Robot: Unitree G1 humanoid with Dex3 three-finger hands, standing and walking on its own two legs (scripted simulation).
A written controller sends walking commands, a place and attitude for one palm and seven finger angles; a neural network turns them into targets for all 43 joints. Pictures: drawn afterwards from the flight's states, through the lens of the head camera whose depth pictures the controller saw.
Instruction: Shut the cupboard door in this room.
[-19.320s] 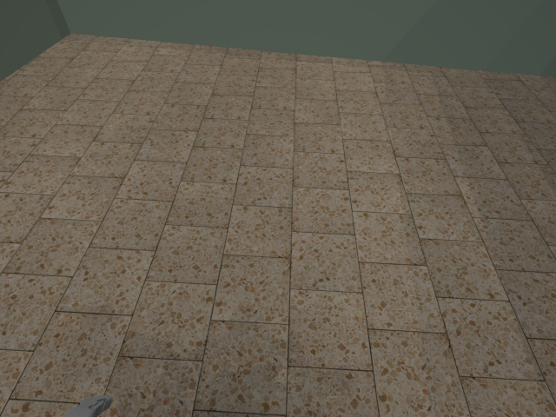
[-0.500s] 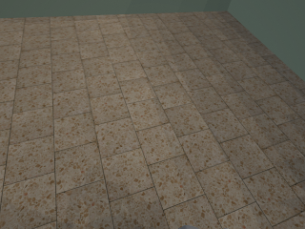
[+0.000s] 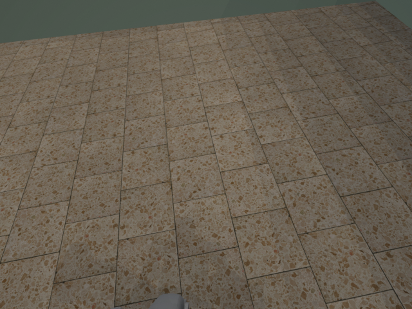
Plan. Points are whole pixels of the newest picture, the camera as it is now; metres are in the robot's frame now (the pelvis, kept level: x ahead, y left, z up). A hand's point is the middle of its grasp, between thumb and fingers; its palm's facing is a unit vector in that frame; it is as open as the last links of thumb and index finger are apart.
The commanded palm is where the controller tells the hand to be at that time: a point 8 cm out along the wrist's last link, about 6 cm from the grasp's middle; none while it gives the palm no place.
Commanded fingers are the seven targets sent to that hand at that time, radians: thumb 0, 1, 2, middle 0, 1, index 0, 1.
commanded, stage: turn or walk to find it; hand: left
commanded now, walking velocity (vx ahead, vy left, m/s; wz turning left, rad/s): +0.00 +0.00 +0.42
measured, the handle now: out of the picture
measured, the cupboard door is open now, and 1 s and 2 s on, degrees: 87 87 87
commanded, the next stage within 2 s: stand and wait in 1.10 s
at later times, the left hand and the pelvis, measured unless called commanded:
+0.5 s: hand out of the picture -0.03 +0.28 -0.18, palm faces +0.25 -0.94 -0.23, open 7.4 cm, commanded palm none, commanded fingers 0.00 0.90 0.90 -0.20 -0.30 -0.20 -0.30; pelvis -0.03 +0.06 +0.00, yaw +12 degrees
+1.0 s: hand out of the picture -0.02 +0.20 -0.14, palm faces +0.39 -0.87 -0.29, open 7.4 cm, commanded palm none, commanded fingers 0.00 0.90 0.90 -0.20 -0.30 -0.20 -0.30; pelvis -0.04 -0.01 +0.00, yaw +25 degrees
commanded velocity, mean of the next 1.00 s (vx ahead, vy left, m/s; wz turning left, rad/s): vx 0.00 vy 0.00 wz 0.42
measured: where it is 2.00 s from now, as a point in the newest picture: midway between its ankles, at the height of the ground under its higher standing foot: outside the picture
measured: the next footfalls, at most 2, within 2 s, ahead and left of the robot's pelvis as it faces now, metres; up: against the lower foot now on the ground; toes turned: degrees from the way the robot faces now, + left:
left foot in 0.28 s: -0.01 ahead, +0.15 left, +0.00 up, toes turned +12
right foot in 0.84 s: +0.03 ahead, -0.08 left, +0.00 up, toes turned +17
